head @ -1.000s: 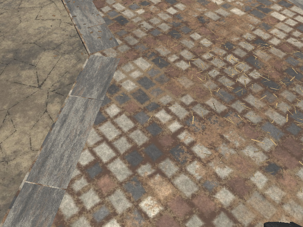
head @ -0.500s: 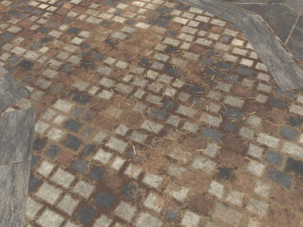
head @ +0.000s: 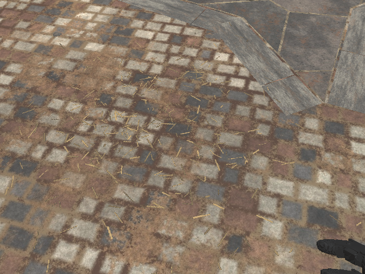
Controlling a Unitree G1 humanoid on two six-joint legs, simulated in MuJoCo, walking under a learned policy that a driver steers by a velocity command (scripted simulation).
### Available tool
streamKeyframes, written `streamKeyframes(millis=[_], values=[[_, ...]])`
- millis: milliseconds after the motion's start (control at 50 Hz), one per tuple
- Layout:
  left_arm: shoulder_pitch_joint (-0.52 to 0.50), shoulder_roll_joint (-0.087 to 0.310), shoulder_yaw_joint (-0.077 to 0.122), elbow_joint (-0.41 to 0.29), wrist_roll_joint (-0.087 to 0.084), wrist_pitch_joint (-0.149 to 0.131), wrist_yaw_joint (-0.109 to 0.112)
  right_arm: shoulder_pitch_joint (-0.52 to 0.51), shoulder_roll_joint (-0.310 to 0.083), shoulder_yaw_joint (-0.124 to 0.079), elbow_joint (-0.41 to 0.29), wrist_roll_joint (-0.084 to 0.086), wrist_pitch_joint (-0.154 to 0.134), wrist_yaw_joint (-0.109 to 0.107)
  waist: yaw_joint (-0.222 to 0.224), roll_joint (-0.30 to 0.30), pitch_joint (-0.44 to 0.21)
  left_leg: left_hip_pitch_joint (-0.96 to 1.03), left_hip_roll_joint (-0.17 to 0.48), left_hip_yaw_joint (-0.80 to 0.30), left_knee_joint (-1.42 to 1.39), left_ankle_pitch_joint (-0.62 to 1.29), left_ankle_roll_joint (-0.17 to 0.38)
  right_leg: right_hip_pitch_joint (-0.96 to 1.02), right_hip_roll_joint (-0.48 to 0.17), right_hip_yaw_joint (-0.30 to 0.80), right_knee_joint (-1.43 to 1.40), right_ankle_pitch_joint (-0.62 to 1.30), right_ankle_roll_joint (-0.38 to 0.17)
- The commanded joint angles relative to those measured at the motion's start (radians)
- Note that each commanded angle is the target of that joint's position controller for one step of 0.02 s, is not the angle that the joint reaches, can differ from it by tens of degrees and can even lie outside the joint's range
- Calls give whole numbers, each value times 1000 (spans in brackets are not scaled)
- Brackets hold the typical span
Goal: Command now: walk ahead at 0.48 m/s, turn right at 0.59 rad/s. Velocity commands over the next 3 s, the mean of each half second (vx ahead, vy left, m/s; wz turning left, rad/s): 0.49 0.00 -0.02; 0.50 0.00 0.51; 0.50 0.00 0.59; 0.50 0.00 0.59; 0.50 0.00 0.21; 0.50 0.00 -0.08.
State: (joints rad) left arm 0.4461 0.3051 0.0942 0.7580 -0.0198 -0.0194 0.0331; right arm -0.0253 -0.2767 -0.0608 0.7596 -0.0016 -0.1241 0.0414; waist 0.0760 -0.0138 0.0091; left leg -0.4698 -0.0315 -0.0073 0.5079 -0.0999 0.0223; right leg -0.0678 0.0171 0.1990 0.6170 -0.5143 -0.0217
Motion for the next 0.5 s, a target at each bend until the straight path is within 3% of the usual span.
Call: streamKeyframes(millis=[20, 40, 60, 80, 100, 120, 180, 220, 260, 320, 360, 400, 420, 440, 460, 480, 500], values=[[81, 56, -10, -110, -30, -33, -2, 352, -227, -70, 30, 0, 2, -10, -143, 300, -337, 854, 448, -804, -229, -466, 248, -692, 10, -7, 675, -66, 9], [-17, 129, 9, -112, -34, -32, -4, 284, -153, -50, 13, 7, 8, -15, -155, 201, -184, 717, 410, -637, -245, -477, 202, -738, -41, -23, 711, 14, 6], [-83, 137, 11, -121, -22, -28, -3, 231, -124, -40, 8, 3, 16, -20, -141, 129, -104, 581, 371, -483, -247, -347, 172, -706, -86, -59, 690, 90, 4], [-126, 116, 8, -127, -4, -29, -5, 213, -97, -31, 21, -7, 20, -18, -129, 101, -49, 461, 323, -397, -268, -240, 166, -663, -106, -62, 638, 138, -1], [-130, 93, 7, -131, -1, -28, -9, 206, -84, -24, 33, -19, 18, -18, -103, 114, -27, 384, 288, -334, -290, -178, 164, -612, -123, -57, 598, 165, -7], [-123, 69, 1, -131, -4, -27, -14, 206, -84, -24, 43, -18, 15, -17, -87, 125, -18, 342, 271, -300, -312, -142, 175, -579, -126, -64, 563, 172, -10], [-184, 27, -19, -159, 14, -34, -22, 221, -123, -30, 63, 10, 9, -19, -73, 99, 15, 302, 273, -245, -365, -24, 226, -591, -143, -117, 388, 202, 8], [-254, 12, -33, -176, 23, -51, -30, 225, -153, -36, 61, 20, 17, -24, -89, 83, 21, 284, 248, -190, -370, 40, 220, -555, -137, -144, 229, 306, 21], [-320, 9, -39, -185, 16, -62, -41, 249, -177, -41, 66, 26, 25, -26, -110, 79, 23, 260, 219, -142, -358, 81, 200, -479, -104, -168, 88, 406, 35], [-399, 34, -35, -206, 2, -70, -52, 324, -196, -44, 86, 39, 37, -28, -137, 87, 20, 295, 236, -163, -318, 69, 178, -416, -68, -173, -28, 473, 44], [-401, 60, -25, -211, -1, -76, -55, 343, -201, -44, 94, 42, 47, -32, -119, 98, 13, 318, 254, -198, -271, 26, 151, -352, -58, -164, -93, 466, 29], [-287, 98, 0, -176, 4, -78, -48, 346, -182, -36, 96, 35, 54, -35, -47, 94, -40, 280, 217, -179, -142, 89, 110, -142, -38, -186, -149, 442, -3], [-158, 146, 23, -151, 14, -78, -37, 345, -133, -19, 88, 23, 52, -33, 18, 65, -122, 203, 155, -132, 52, 75, 72, 53, -102, -136, -144, 432, -41], [-15, 227, 42, -142, 38, -70, -23, 363, -42, 10, 53, -2, 46, -35, 57, -120, -274, -22, 56, -43, 400, -209, 11, 331, -333, 124, -149, 367, -113], [11, 245, 42, -129, 46, -63, -33, 438, -39, 14, 31, 31, 32, -37, 21, -341, -346, -235, 1, -68, 638, -508, -4, 403, -467, 510, -294, 152, -220], [-38, 154, 18, -131, 31, -66, -38, 404, -135, -12, 43, 51, 36, -39, 21, -209, -229, -314, 60, -118, 750, -447, -5, 319, -429, 452, -323, 41, -201], [-91, 108, 2, -132, 20, -69, -40, 343, -153, -20, 31, 50, 40, -36, 12, -163, -127, -332, 92, -102, 754, -357, 2, 214, -390, 292, -336, 86, -173]])
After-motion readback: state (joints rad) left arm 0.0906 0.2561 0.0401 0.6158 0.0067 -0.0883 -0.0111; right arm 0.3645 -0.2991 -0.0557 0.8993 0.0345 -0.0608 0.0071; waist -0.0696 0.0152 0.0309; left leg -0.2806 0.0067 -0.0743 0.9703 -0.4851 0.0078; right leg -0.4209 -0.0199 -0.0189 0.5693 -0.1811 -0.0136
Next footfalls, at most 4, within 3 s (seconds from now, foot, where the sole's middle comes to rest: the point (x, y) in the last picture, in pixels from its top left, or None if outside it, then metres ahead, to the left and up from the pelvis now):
0.42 right None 0.37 -0.15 -0.76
0.92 left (164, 232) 0.60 0.16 -0.76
1.42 right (181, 156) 0.96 0.12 -0.76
1.94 left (94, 151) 0.96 0.51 -0.76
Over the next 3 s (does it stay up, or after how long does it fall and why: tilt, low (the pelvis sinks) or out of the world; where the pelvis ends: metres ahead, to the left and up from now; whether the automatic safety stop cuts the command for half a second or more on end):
stays up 1.25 0.86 0.00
